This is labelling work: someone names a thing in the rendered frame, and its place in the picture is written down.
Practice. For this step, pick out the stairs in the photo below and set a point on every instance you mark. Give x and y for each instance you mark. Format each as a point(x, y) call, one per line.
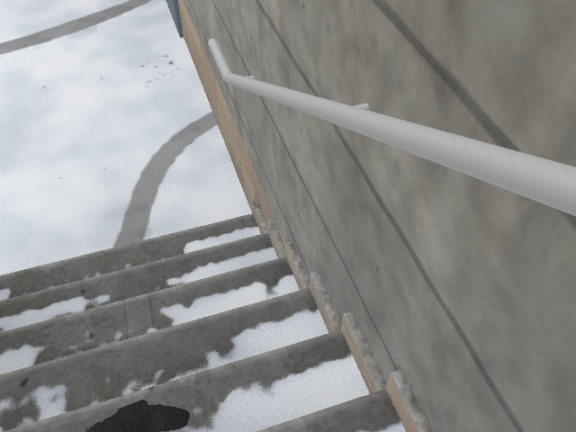
point(207, 319)

